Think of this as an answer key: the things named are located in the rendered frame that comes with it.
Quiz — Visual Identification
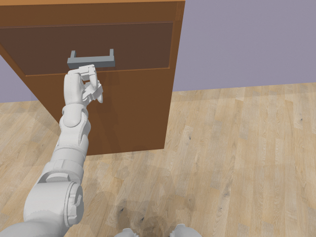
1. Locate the left robot forearm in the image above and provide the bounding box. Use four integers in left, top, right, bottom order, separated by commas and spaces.
23, 104, 91, 222

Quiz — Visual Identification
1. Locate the robot left hand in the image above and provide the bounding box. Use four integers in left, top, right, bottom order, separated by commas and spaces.
64, 64, 103, 107

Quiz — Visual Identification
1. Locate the cabinet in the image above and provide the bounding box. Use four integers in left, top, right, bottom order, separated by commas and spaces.
0, 0, 185, 156

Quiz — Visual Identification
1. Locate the handle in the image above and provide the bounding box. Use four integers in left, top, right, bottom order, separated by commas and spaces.
67, 49, 115, 69

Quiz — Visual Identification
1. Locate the robot right shin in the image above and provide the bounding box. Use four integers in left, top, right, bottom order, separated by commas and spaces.
174, 224, 186, 230

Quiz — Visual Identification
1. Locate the drawer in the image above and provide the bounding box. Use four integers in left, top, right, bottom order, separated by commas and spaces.
0, 21, 173, 75

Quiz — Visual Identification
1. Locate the robot left upper arm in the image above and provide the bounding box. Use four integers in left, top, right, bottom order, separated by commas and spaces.
0, 181, 84, 237

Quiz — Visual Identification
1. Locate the right robot thigh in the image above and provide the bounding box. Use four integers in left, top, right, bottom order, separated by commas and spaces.
170, 227, 202, 237

